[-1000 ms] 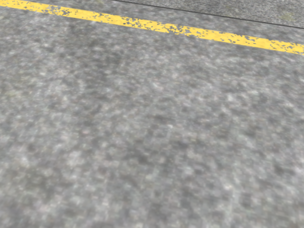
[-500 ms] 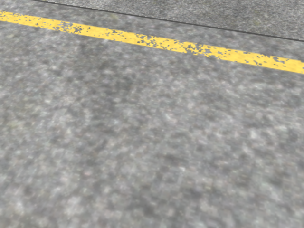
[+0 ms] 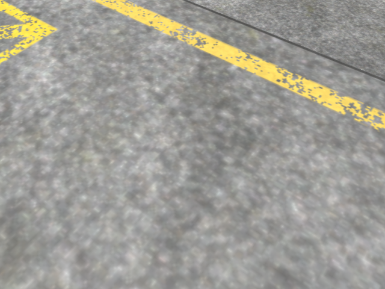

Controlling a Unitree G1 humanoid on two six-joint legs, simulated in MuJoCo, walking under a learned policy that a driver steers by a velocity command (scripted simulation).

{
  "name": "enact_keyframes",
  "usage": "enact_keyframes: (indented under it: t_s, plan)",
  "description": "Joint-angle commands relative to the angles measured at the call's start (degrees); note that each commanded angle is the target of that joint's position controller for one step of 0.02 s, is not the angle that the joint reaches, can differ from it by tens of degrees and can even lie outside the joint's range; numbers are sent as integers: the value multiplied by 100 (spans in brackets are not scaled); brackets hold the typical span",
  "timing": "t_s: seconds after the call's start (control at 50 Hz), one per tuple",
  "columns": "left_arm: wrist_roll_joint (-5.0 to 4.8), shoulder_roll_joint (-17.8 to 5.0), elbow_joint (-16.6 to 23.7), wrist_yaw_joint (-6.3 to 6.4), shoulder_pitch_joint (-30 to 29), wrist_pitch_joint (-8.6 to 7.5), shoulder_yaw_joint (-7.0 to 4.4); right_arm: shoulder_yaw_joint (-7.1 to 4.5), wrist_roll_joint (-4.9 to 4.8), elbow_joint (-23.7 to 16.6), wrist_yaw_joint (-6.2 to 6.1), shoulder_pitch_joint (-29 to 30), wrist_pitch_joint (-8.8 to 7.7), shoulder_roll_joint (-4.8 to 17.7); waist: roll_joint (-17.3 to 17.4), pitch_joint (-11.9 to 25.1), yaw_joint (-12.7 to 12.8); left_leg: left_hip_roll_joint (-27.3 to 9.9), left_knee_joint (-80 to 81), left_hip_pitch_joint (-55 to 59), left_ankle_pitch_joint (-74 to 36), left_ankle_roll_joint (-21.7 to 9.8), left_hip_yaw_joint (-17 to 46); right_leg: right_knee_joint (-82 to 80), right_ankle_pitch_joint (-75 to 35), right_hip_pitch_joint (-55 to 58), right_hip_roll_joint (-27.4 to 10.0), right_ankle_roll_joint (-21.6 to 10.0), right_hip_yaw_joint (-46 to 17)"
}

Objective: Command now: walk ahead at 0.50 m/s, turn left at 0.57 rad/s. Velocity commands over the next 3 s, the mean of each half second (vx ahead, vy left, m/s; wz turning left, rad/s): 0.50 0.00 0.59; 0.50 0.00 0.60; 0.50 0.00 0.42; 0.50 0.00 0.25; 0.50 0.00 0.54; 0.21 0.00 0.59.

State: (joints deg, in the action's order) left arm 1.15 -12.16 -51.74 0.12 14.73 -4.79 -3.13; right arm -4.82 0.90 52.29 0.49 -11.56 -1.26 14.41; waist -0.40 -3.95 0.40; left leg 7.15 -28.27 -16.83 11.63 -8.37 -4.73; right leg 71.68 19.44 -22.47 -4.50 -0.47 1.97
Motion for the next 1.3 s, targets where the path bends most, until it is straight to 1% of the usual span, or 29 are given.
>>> enact_keyframes:
  t_s: [0.02, 0.06, 0.12, 0.3, 0.36, 0.4, 0.42, 0.44, 0.46, 0.48, 0.5, 0.52, 0.56, 0.62, 0.76, 0.84, 0.88, 0.92, 0.94, 0.96, 0.98, 1.0, 1.02, 1.04, 1.06, 1.1, 1.14, 1.22, 1.3]
  plan:
    - [163, -534, 384, -36, 275, 117, -105, -82, -105, -238, -76, -297, -190, 549, -117, 395, 135, -1624, 1548, 988, -1985, -892, 2047, -422, -202, -1036, -285, 155, -343]
    - [172, -483, 504, -77, 82, 249, -89, -108, -125, -196, -62, -522, -270, 724, -9, 360, 142, -1446, 1592, 854, -2269, -855, 1862, -799, -393, -1139, -264, 286, -232]
    - [146, -537, 814, -96, -683, 307, -75, -119, -104, -181, -46, -938, -266, 812, 192, 186, -112, -1332, 1684, 959, -2194, -683, 1917, -1521, -1027, -1618, -241, 393, -154]
    - [58, -612, 1525, -176, -2234, 200, 59, -114, -10, -216, -121, -1726, -210, 909, 463, 80, -646, -1409, 1181, 2049, -2788, -504, 2388, -3380, -1730, -1879, 236, 221, -184]
    - [17, -808, 1498, -142, -1692, 116, 29, -154, 11, -361, -176, -1348, -226, 1084, 571, 171, -259, -1444, 774, 1783, -3376, -221, 2494, -4059, -1400, -640, 433, -8, -258]
    - [10, -1114, 1092, -15, -238, 19, -104, -179, -20, -456, -94, -1018, -283, 1203, 317, 884, 430, -1029, -761, 1282, -4138, 53, 2232, -4495, -1332, 1396, 599, -241, -173]
    - [138, -1457, 1027, 88, 637, -36, -192, -89, -82, -599, -28, -1056, -332, 872, -115, 1652, 743, -670, -2249, 512, -2745, 161, 1985, -4627, -414, 2783, -422, -475, -1167]
    - [293, -1974, 1094, 117, 748, 4, -287, 46, -268, -767, -42, -1743, -314, 178, -1477, 2358, 315, 226, -3960, -1230, 1856, 356, 1329, -5023, -207, 4202, -2149, -1057, -3726]
    - [160, -1700, 1122, 81, 439, 100, -285, 1, -74, -693, -85, -1816, -249, 722, -1232, 2227, 156, -135, -4643, -1846, 1867, 296, 1269, -5475, 626, 3719, -2180, -1303, -4831]
    - [103, -1129, 1208, 71, -28, 121, -155, -31, 10, -647, -68, -1417, -188, 836, -489, 1233, 58, -470, -4675, -1943, 1268, 319, 1186, -5633, 883, 2782, -1914, -1174, -3858]
    - [85, -798, 1184, 47, -269, 111, -67, -15, 33, -682, -10, -1086, -164, 777, -108, 704, 37, -672, -4378, -1833, 866, 362, 1092, -5739, 353, 2100, -1552, -1023, -2889]
    - [98, -733, 1118, 47, -265, 89, -38, -7, 55, -710, 46, -985, -122, 685, -290, 508, -23, -812, -4155, -1688, 735, 403, 1045, -5851, -266, 1744, -1296, -872, -2209]
    - [42, -742, 940, 35, -78, -3, -34, 13, 120, -746, 152, -989, 17, 582, -572, 381, -126, -932, -3989, -1461, 639, 468, 943, -6020, -1126, 1345, -1064, -779, -1413]
    - [-26, -827, 809, -27, 146, -148, -78, 53, 122, -965, 249, -572, 110, 481, -528, 348, -136, -1045, -3828, -1875, 320, 517, 881, -6224, -1849, 1450, -1138, -885, -837]
    - [-10, -932, 597, -35, 474, -130, -122, 197, 94, -1461, 407, 777, 66, 275, -440, 60, 93, -1143, -1972, -2065, -1042, 602, 428, -6333, -2316, 1666, -933, -749, 455]
    - [-13, -1135, 456, 19, 788, -55, -177, 219, 137, -1700, 462, 1336, 64, 314, -451, -84, 251, -1046, -1065, -1764, -673, 397, 8, -6157, -2709, 2148, -1118, -632, 779]
    - [-4, -1256, 373, 50, 910, 38, -200, 189, 183, -1750, 432, 1347, 72, 383, -494, -20, 223, -819, -783, -1515, -93, 213, -187, -5665, -3839, 2532, -1189, -562, 974]
    - [-1, -1428, 329, 79, 950, 143, -225, 103, 219, -1603, 354, 712, 43, 518, -567, 445, -80, -361, -538, -653, 469, -46, -350, -4339, -5569, 2719, -1197, -504, 1185]
    - [-26, -1437, 375, 81, 879, 195, -210, 13, 253, -1308, 284, -213, -15, 637, -350, 979, -503, -131, -110, 513, 256, -217, -329, -3067, -5414, 2323, -1075, -393, 1351]
    - [11, -1244, 576, 65, 903, 197, -144, -151, 296, -1067, 181, -1179, -35, 1097, 278, 1692, -858, -999, 106, 2073, 933, -499, 942, -1342, -3574, 1086, -939, -202, 1366]
    - [12, -605, 1048, -64, 992, 164, -16, -294, 160, -1194, 104, -926, -6, 1785, 1642, 2022, -377, -2604, 656, 3574, 993, -1220, 3997, 477, 1324, -1496, 176, 174, 1019]
    - [72, -1109, 1189, -65, 212, 136, -107, -295, 30, -1262, 55, -1247, 46, 1684, 686, 2030, -816, -2671, 1128, 3555, 415, -1280, 4626, 874, 1093, -2144, 259, 164, -93]
    - [-28, -1024, 1296, -88, -96, 82, -82, -247, 6, -1103, 1, -1055, 54, 1488, 458, 1273, -648, -2500, 1074, 3036, -452, -1170, 3563, 687, 428, -2377, -36, 91, -229]
    - [-35, -947, 1210, -72, 17, 32, -36, -166, -30, -1065, -15, -816, 25, 1181, 187, 802, -375, -2226, 1113, 2224, -1315, -978, 2969, 111, 76, -2023, -218, 73, -229]
    - [30, -947, 1143, -65, 102, 76, -44, -116, -43, -1099, -29, -554, -14, 1025, 91, 601, -135, -1915, 1189, 1662, -1760, -805, 2543, -255, 19, -1628, -324, 103, -268]
    - [163, -925, 1069, -94, 402, 278, -42, -34, -87, -1158, -18, -316, -104, 832, 229, 651, 151, -1606, 1354, 1064, -2162, -755, 2150, -572, 8, -1057, -342, 220, -275]
    - [166, -837, 1120, -129, 290, 389, -33, -60, -95, -1084, 8, -482, -181, 921, 189, 587, 169, -1456, 1517, 848, -2099, -801, 2046, -869, -218, -1109, -279, 311, -200]
    - [147, -777, 1370, -143, -568, 413, -11, -66, -78, -918, 16, -967, -215, 949, 253, 211, -107, -1373, 1809, 960, -1609, -691, 2087, -1845, -1127, -1709, -255, 388, -173]
    - [120, -709, 1526, -188, -1200, 351, 36, -20, -81, -704, -11, -1435, -275, 877, 331, 152, -382, -1383, 1709, 1521, -2187, -476, 1948, -2754, -1870, -1804, -132, 259, -126]
